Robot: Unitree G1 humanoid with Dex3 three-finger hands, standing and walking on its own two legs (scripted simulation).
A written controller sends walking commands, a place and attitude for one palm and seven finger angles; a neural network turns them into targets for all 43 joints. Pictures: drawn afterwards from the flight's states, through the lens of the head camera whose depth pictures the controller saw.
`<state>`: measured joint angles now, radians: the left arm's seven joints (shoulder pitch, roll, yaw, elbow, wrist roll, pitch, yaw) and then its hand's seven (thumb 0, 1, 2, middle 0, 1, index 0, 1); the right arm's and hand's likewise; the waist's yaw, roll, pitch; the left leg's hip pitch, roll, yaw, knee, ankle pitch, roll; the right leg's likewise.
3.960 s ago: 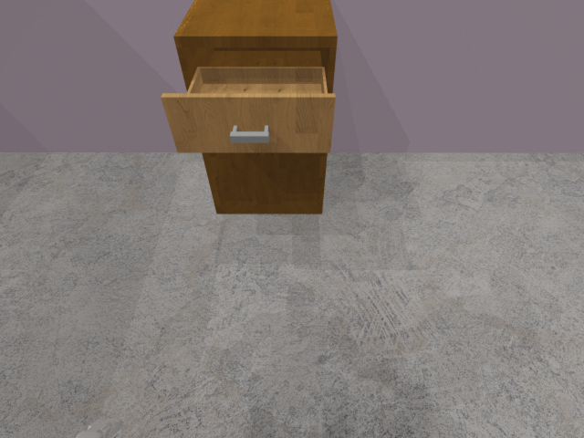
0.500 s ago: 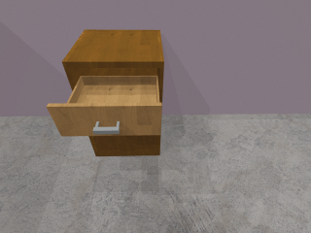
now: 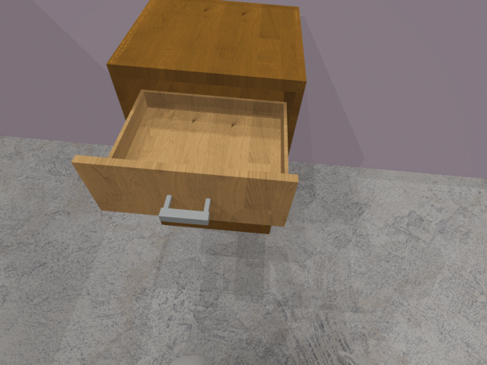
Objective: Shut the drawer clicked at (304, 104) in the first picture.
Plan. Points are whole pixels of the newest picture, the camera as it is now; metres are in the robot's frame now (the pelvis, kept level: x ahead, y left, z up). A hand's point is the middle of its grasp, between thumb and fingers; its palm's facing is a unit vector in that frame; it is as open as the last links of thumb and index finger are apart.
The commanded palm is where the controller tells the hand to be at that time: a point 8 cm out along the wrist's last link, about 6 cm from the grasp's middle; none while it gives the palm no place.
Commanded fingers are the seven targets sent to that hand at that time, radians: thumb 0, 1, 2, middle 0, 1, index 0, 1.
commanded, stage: take the last steps up to it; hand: left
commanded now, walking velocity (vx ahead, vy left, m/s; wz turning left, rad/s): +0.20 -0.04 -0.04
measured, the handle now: (186, 208) +0.41 +0.18 -0.08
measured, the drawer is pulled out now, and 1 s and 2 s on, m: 0.29 0.29 0.29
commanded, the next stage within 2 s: come to a stop and stand still in 0.16 s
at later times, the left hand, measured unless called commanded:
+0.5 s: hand (188, 319) +0.21 +0.13 -0.15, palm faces -0.01 -0.97 -0.23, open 7.3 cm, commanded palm none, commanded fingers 0.00 0.90 0.90 -0.20 -0.30 -0.20 -0.30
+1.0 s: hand out of the picture +0.04 +0.23 -0.16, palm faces +0.10 -0.94 -0.31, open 7.3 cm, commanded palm none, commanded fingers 0.00 0.90 0.90 -0.20 -0.30 -0.20 -0.30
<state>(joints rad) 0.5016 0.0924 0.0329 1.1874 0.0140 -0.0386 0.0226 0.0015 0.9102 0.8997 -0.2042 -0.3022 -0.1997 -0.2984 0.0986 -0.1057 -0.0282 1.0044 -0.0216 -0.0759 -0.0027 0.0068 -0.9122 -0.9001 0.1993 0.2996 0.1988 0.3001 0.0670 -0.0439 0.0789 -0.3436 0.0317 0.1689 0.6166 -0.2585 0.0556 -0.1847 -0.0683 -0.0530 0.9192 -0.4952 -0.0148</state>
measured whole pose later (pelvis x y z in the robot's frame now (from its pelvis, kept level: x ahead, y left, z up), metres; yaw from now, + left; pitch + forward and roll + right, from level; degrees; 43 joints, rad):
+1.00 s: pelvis +0.04 +0.02 +0.00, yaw +0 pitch -3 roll +2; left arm 0.36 0.20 0.04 0.97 0.02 0.06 0.05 0.00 0.91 0.90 -0.20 -0.30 -0.20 -0.30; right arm 0.24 -0.20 -0.04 0.93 -0.03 0.05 0.00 0.01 -0.91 -0.90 0.20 0.30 0.20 0.30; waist 0.03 0.02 -0.02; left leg -0.25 -0.05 0.13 0.62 -0.33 0.06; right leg -0.33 -0.02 -0.03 0.76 -0.35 -0.02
